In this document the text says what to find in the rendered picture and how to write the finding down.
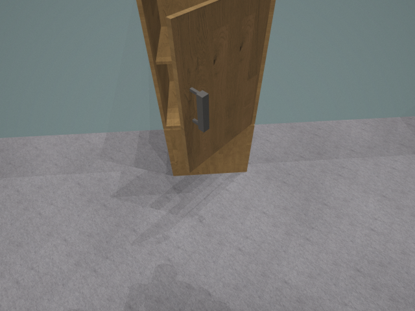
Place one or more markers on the cupboard door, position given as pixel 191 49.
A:
pixel 216 46

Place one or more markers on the handle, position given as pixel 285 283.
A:
pixel 202 102

